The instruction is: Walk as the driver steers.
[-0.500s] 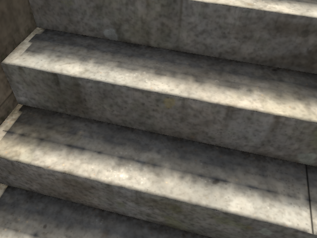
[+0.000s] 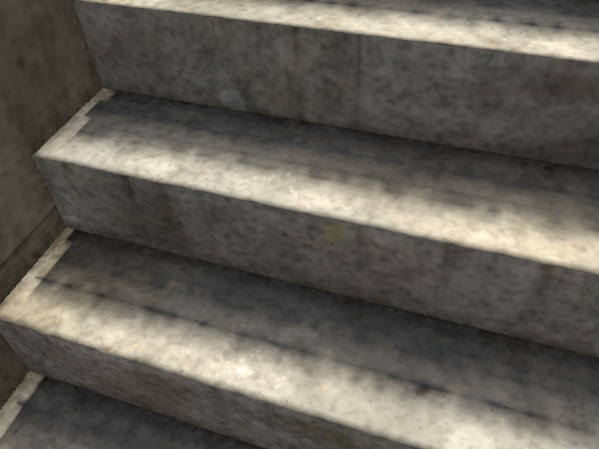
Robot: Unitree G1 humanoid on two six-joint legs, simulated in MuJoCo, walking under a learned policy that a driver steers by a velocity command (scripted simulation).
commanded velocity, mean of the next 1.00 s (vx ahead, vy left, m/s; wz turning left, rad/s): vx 0.00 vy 0.00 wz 0.01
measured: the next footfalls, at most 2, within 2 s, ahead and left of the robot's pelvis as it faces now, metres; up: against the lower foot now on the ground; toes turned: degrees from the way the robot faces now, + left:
left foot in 1.30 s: +0.12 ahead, +0.19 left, +0.00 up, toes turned +3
right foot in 1.74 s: +0.12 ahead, -0.02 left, +0.19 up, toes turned -5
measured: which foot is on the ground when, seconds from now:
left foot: down 0.00-1.00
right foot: down 0.00-1.00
